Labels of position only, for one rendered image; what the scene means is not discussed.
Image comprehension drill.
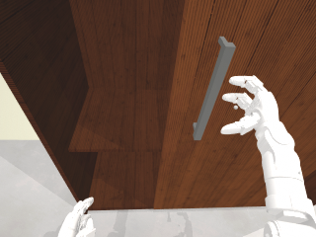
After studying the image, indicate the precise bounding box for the right robot upper arm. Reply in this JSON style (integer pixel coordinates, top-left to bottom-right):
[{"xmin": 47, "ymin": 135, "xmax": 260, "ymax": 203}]
[{"xmin": 264, "ymin": 220, "xmax": 316, "ymax": 237}]

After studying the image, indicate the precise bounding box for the robot right hand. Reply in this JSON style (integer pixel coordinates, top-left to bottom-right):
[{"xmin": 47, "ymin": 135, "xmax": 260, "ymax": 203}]
[{"xmin": 220, "ymin": 75, "xmax": 279, "ymax": 135}]

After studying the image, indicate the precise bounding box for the handle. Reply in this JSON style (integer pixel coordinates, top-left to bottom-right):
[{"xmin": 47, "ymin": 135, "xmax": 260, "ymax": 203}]
[{"xmin": 193, "ymin": 36, "xmax": 236, "ymax": 140}]

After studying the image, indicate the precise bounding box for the robot left hand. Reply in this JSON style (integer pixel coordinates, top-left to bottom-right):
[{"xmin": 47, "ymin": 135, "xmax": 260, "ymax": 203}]
[{"xmin": 57, "ymin": 197, "xmax": 96, "ymax": 237}]

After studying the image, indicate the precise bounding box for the robot right forearm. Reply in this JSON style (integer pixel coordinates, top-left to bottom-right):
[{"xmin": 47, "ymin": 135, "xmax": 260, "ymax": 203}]
[{"xmin": 255, "ymin": 120, "xmax": 316, "ymax": 228}]

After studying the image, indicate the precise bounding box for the wardrobe door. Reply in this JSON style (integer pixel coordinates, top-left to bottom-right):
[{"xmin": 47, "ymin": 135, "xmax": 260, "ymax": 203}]
[
  {"xmin": 303, "ymin": 170, "xmax": 316, "ymax": 198},
  {"xmin": 153, "ymin": 0, "xmax": 316, "ymax": 209}
]

